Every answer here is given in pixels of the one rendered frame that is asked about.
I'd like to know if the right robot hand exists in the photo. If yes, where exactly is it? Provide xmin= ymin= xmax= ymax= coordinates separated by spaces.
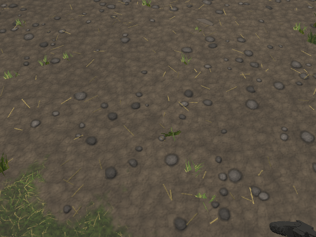
xmin=270 ymin=220 xmax=316 ymax=237

